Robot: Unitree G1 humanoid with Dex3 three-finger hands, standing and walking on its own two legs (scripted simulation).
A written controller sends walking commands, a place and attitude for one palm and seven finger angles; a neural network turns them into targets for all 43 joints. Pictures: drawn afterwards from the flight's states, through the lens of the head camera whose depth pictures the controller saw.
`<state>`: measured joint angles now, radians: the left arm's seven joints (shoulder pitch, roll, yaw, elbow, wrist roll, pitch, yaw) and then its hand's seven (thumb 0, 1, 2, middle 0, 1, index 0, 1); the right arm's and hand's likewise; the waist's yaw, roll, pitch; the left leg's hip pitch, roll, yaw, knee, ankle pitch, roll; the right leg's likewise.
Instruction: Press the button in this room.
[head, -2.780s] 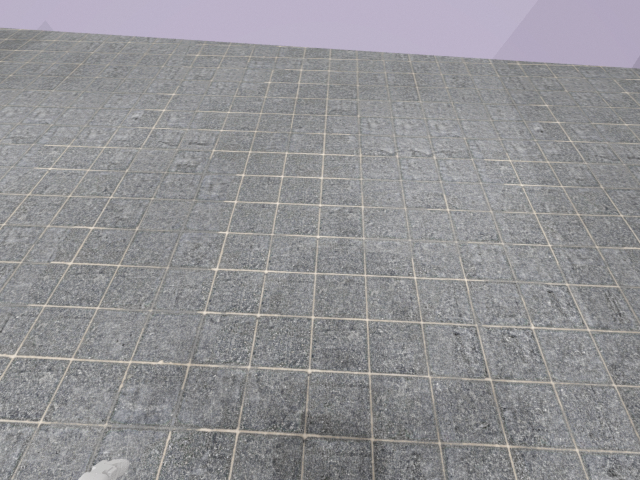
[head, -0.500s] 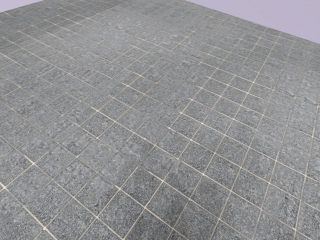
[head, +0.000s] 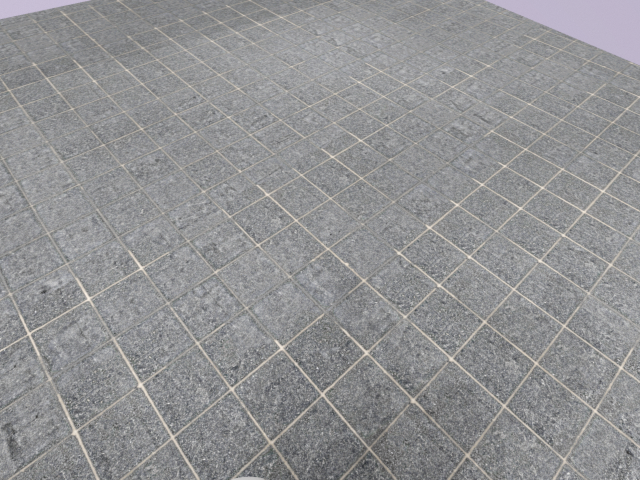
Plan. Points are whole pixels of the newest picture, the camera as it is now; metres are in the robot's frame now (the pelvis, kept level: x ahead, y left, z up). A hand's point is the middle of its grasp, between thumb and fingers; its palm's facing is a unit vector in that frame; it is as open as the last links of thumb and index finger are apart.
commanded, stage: turn or walk to find it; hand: left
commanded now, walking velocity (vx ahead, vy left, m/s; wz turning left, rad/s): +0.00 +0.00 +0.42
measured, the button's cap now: out of the picture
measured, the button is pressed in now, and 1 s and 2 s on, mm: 0 0 0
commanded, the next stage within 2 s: none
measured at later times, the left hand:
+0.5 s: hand out of the picture +0.05 +0.22 -0.15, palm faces +0.22 -0.94 -0.27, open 7.4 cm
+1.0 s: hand out of the picture -0.12 +0.22 -0.19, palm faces +0.45 -0.86 -0.24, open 7.4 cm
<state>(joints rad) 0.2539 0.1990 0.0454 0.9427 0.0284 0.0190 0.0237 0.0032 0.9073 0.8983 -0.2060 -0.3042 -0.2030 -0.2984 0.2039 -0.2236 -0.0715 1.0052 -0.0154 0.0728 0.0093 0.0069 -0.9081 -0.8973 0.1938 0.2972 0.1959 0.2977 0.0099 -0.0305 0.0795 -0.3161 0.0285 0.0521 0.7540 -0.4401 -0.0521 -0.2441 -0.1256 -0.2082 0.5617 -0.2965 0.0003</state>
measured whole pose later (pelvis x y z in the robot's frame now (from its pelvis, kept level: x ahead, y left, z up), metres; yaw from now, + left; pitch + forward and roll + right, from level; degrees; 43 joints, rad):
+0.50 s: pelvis -0.02 +0.00 +0.00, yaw +11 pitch +0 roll +1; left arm 0.17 0.20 0.05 0.90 0.01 0.03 0.02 0.00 0.91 0.90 -0.20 -0.30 -0.20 -0.30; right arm 0.22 -0.21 -0.07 0.96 -0.02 0.04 0.00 0.00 -0.90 -0.90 0.20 0.30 0.20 0.30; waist -0.02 0.02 0.05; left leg -0.30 -0.06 -0.07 0.55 -0.24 0.01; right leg -0.26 -0.03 -0.05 0.55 -0.30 0.04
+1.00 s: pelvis -0.05 +0.02 -0.01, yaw +24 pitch -1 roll +0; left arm 0.26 0.26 0.07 0.99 0.02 0.07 0.02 0.01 0.91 0.90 -0.20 -0.30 -0.20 -0.30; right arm 0.15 -0.20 -0.05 0.95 -0.02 0.03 0.00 0.00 -0.91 -0.90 0.20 0.30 0.20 0.30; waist 0.02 -0.07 0.08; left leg -0.28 0.00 0.07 0.61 -0.31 0.04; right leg -0.38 -0.12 -0.12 0.93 -0.51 0.05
